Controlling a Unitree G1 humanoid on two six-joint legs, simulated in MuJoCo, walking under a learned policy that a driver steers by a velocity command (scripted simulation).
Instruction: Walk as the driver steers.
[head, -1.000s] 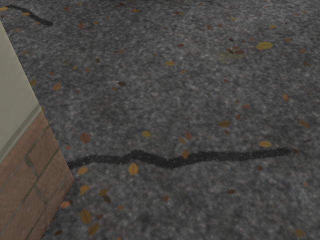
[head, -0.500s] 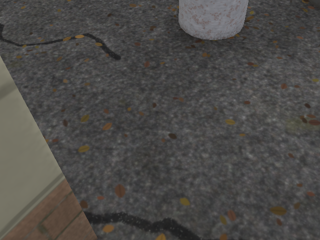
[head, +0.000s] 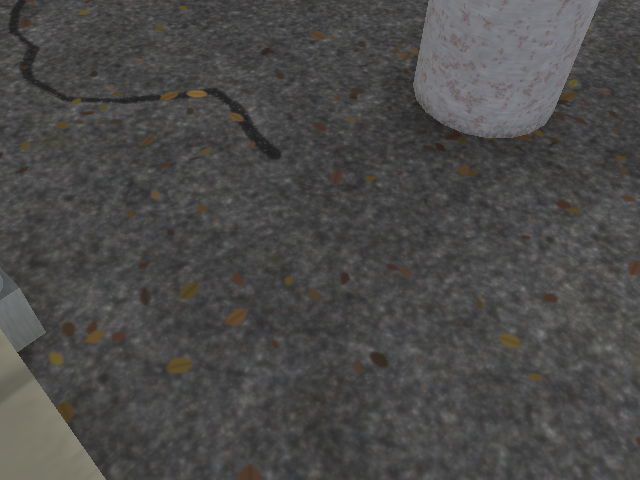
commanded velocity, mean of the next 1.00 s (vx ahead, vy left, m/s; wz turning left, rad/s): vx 0.49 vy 0.00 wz -0.45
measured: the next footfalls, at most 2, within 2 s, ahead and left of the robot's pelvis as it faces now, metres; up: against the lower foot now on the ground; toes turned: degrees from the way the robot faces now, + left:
right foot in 0.36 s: +0.30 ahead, -0.23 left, +0.00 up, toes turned -15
left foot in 0.88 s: +0.66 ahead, -0.18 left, +0.00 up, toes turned -33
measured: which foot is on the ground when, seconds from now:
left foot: down 0.00-0.38, up 0.40-0.86, down 0.88-1.00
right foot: up 0.00-0.34, down 0.36-0.90, up 0.92-1.00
